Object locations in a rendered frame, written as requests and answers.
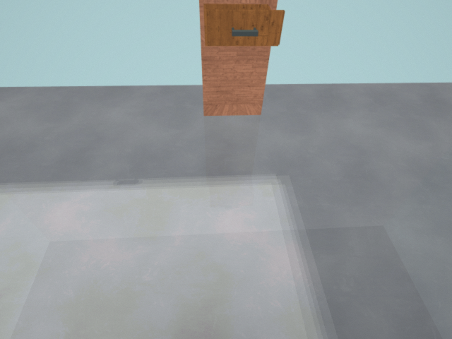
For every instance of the cabinet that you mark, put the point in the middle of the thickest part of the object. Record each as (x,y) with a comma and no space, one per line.
(234,77)

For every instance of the drawer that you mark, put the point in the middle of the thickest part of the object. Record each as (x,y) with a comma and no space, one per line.
(219,19)

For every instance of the handle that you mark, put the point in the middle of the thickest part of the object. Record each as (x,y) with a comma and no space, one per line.
(253,32)

